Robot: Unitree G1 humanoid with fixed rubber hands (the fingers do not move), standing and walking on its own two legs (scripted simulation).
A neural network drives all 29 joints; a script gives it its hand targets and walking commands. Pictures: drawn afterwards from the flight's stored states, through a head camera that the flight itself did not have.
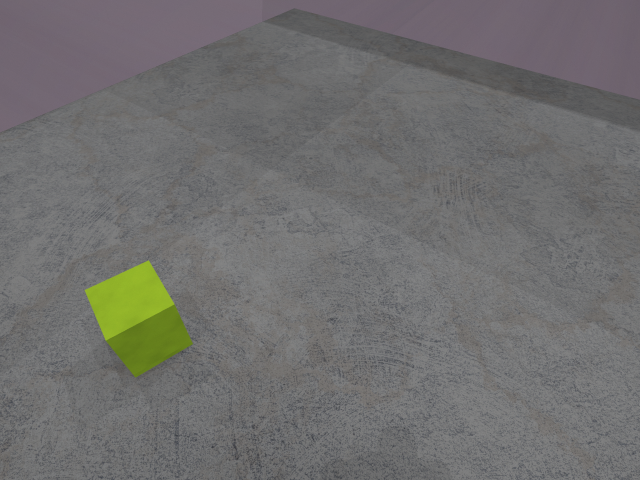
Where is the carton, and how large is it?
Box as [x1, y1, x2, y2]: [85, 260, 192, 377]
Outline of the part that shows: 148,260 85,290 106,341 135,377 192,343 173,302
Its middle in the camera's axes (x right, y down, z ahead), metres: -0.57 +0.26 +1.26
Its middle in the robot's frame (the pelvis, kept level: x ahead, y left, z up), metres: +0.72 +0.57 -0.64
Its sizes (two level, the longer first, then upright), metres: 0.210 0.200 0.250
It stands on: the floor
